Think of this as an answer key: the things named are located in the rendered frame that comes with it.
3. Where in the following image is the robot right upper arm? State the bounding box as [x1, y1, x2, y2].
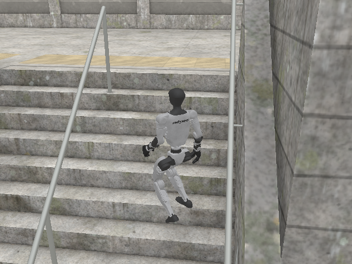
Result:
[187, 110, 202, 139]

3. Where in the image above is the robot left upper arm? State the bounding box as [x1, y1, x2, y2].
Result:
[156, 113, 168, 145]

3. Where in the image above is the right robot thigh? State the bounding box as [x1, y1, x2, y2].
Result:
[166, 148, 192, 178]

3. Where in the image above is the right robot forearm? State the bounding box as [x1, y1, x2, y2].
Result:
[194, 136, 203, 152]

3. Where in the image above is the right robot foot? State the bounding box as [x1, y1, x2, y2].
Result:
[175, 196, 193, 208]

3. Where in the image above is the right robot hand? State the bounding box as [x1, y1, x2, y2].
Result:
[190, 149, 201, 164]

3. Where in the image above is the left robot hand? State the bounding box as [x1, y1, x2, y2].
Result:
[142, 145, 154, 157]

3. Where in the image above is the left robot forearm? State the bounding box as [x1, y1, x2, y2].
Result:
[146, 137, 159, 151]

